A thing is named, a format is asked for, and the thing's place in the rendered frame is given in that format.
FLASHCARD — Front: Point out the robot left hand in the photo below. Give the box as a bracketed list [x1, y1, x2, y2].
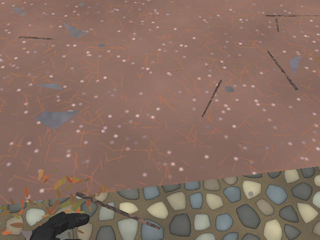
[29, 211, 90, 240]

